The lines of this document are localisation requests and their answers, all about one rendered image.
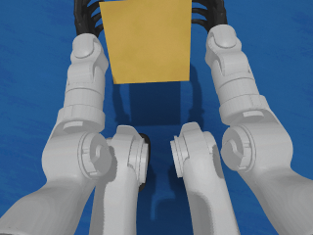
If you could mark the robot thigh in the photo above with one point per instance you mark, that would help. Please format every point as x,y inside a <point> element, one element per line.
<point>114,210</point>
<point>210,205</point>

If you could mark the left robot hand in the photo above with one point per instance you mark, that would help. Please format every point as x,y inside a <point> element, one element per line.
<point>83,21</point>

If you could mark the robot right forearm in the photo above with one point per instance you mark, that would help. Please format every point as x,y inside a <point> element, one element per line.
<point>239,98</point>

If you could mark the robot left thigh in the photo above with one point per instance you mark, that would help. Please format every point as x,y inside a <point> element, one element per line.
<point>114,210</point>

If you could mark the carton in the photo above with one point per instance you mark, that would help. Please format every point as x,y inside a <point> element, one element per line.
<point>148,40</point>

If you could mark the right robot upper arm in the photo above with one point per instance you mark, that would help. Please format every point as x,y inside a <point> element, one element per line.
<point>261,153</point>

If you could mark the robot right thigh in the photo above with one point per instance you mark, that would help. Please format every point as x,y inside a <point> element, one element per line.
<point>210,205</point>

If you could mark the right robot hand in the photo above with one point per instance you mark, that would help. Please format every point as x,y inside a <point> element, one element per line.
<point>215,13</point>

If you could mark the left robot upper arm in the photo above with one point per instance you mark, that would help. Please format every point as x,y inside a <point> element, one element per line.
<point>73,164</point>

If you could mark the robot left forearm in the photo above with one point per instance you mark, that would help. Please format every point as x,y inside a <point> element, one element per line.
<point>85,89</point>

